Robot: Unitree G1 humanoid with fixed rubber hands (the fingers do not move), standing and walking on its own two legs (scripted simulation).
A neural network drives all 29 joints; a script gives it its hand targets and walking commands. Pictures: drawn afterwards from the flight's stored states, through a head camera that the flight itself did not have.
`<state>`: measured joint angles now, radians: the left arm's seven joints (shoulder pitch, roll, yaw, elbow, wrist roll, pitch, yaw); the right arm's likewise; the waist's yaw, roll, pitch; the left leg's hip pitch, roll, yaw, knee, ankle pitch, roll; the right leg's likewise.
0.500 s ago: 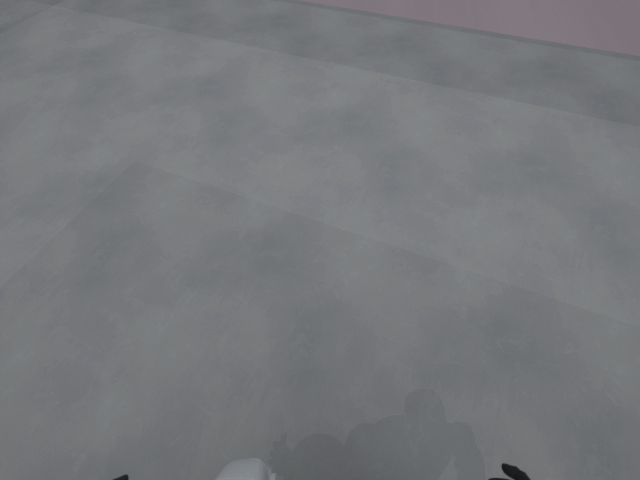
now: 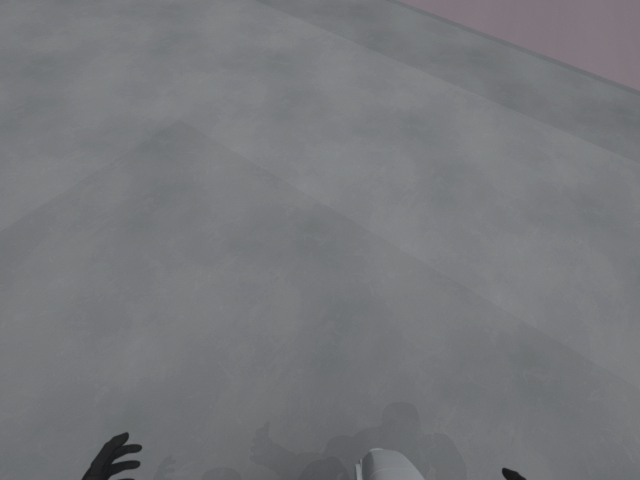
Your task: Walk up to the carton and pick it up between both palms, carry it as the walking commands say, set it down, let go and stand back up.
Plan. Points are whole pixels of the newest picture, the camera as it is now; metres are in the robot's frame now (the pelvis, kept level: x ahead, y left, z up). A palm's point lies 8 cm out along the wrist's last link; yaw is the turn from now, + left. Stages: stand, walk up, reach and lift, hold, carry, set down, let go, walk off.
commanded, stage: walk up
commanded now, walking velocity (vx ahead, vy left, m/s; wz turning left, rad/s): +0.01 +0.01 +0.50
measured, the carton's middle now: out of the picture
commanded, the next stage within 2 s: none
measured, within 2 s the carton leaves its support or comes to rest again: neither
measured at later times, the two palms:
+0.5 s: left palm out of the picture -0.01 +0.24 -0.10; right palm (505, 460) +0.14 -0.27 -0.12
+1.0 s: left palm out of the picture -0.05 +0.28 -0.11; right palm (459, 435) +0.18 -0.21 -0.12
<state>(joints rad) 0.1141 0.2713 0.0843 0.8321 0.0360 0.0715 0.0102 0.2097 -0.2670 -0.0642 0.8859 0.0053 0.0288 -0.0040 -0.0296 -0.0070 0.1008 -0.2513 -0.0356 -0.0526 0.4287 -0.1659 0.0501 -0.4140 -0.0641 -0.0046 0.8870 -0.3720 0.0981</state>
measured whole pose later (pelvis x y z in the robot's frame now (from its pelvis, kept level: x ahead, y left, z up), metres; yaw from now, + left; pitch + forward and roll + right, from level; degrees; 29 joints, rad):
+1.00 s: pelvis -0.02 -0.01 +0.00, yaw +30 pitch +0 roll +0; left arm 0.13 0.26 0.05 0.84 -0.01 0.05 0.02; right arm 0.20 -0.28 -0.07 0.87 -0.02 0.03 0.00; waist -0.02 0.01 0.07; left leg -0.26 -0.04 -0.09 0.41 -0.16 0.01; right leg -0.36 -0.04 -0.03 0.72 -0.39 0.07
